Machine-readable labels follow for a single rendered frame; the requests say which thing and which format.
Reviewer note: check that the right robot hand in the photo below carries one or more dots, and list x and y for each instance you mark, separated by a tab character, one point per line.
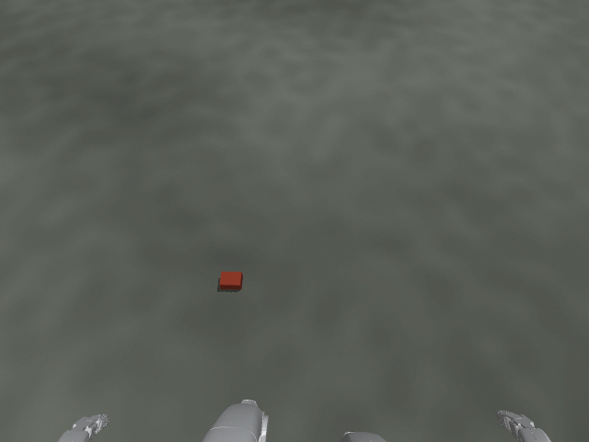
521	427

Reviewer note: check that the left robot hand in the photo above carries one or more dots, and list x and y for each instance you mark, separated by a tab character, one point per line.
85	429

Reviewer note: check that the small box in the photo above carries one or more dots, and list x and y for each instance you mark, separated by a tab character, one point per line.
231	280

